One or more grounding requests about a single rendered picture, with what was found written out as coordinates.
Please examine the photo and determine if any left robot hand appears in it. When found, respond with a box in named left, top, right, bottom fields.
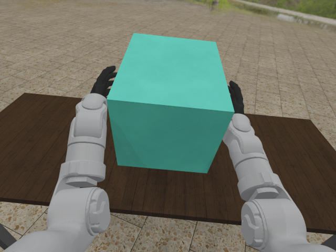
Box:
left=91, top=66, right=117, bottom=98

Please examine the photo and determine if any table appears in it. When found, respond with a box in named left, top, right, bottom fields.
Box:
left=0, top=93, right=336, bottom=251

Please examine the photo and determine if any right robot forearm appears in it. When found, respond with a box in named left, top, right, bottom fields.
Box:
left=223, top=113, right=307, bottom=238

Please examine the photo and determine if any left robot upper arm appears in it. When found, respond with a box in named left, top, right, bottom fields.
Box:
left=2, top=187, right=111, bottom=252

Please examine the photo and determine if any right robot hand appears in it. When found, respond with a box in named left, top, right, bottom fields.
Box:
left=228, top=81, right=244, bottom=115

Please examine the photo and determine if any carton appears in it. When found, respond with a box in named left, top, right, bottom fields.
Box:
left=107, top=33, right=235, bottom=173

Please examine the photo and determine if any right robot upper arm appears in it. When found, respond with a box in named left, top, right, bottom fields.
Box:
left=241, top=198, right=336, bottom=252

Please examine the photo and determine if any left robot forearm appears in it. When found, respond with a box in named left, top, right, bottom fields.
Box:
left=47, top=93, right=108, bottom=227

